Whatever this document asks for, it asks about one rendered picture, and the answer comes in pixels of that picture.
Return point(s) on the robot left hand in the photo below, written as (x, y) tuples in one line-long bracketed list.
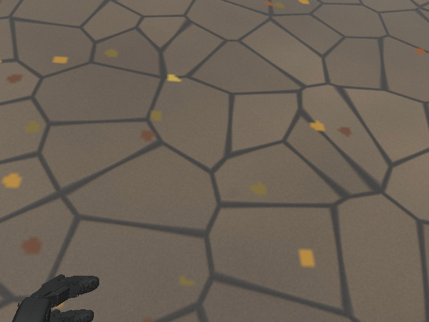
[(37, 307)]

